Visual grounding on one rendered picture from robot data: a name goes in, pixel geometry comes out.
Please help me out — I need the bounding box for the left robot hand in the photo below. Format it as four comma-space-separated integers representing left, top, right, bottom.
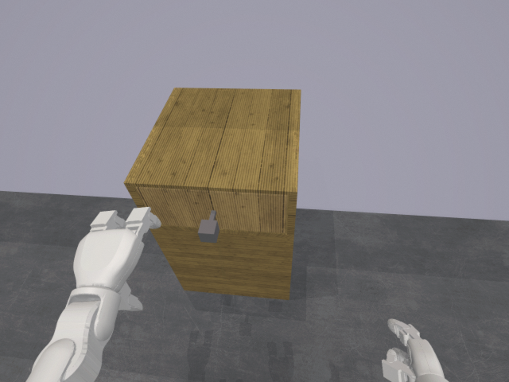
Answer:
73, 207, 161, 311

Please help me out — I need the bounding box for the drawer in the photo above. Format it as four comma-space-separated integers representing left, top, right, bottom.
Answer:
135, 187, 288, 233

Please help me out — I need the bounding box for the robot left forearm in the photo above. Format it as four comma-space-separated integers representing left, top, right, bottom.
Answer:
26, 286, 121, 382

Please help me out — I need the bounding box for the handle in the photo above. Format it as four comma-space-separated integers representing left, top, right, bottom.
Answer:
198, 210, 220, 243

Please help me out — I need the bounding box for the right robot hand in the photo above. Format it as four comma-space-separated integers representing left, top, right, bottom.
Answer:
382, 318, 445, 382

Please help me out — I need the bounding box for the cabinet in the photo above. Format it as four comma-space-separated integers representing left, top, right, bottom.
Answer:
124, 88, 301, 300

